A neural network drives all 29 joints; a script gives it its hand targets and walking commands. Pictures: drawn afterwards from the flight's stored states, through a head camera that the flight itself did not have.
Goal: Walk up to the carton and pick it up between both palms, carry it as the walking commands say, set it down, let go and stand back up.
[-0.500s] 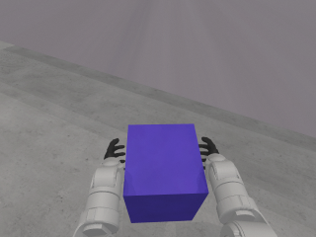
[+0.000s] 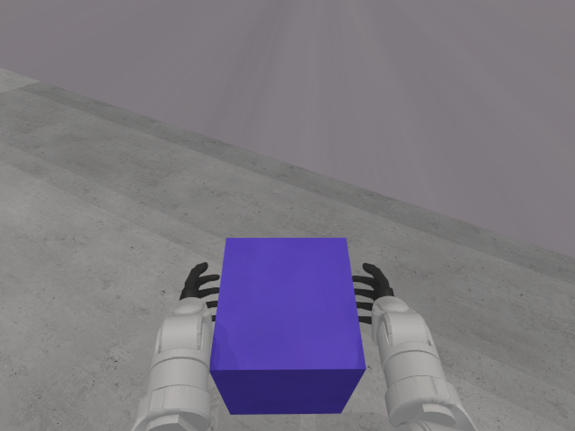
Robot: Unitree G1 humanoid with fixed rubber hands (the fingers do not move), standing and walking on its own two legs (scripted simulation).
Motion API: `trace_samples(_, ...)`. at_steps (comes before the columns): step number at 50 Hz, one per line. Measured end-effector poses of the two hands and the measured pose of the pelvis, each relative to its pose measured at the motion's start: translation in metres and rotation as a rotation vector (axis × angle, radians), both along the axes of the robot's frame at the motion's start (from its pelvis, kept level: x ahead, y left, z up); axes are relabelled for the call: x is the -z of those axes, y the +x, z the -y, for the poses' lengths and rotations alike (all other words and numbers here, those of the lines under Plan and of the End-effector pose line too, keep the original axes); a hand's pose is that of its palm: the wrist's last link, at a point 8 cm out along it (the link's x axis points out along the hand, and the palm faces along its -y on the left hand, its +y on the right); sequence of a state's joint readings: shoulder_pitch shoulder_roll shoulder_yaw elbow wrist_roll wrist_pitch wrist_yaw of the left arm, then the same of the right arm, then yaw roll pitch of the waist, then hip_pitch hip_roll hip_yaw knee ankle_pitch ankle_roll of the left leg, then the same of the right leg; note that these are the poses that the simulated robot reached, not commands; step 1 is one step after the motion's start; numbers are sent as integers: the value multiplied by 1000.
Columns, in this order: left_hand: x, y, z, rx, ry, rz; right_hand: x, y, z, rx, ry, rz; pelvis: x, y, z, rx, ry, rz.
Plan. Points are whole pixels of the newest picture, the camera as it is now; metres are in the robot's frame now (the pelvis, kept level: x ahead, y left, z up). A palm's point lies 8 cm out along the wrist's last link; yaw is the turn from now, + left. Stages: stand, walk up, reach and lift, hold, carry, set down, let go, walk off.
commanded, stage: set down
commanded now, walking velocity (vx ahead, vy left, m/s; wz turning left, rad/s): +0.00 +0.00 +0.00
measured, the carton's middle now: (286, 329) +0.32 +0.03 -0.07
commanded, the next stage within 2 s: none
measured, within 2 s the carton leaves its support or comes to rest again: neither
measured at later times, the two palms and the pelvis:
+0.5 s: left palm (197, 339) +0.29 +0.18 -0.07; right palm (361, 322) +0.34 -0.10 -0.05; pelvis +0.01 -0.02 -0.02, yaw +1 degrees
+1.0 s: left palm (197, 354) +0.31 +0.20 -0.16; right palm (341, 341) +0.36 -0.08 -0.15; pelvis -0.03 +0.01 -0.09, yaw +0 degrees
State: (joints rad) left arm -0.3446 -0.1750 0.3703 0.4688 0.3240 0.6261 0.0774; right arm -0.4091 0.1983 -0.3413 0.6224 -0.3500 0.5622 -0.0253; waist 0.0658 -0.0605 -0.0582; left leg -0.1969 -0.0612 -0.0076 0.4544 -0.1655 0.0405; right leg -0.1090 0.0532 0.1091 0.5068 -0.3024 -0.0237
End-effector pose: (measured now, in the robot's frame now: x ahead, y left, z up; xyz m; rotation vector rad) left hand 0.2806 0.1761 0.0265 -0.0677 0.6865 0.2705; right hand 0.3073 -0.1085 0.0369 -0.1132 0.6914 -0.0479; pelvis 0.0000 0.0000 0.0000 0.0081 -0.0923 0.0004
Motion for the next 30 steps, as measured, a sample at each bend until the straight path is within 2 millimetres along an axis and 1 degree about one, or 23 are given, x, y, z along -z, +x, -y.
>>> trace_samples(3, 9, 4, 4, 20, 3, -20, 11, 2, 5, 3, -3, -20, 0, 3, 1, 6, 3, -14)
trace_samples(8, 31, 9, 7, 25, 15, -57, 34, 6, 8, -5, -3, -53, 2, 7, 5, 16, 7, -65)
trace_samples(14, 57, 8, 2, -12, 21, -62, 59, 18, 1, -36, -13, -52, 4, 9, 10, 6, 5, -164)
trace_samples(21, 80, 6, -5, -54, 15, -34, 79, 32, -11, -57, -27, -16, 10, 9, 16, -16, -6, -280)
trace_samples(25, 93, 7, -5, -58, 10, -28, 91, 35, -12, -42, -30, -7, 16, 7, 16, -20, -13, -333)
trace_samples(30, 114, 11, -2, -57, 3, -31, 111, 33, -9, -3, -22, -9, 26, 0, 15, -12, -19, -396)
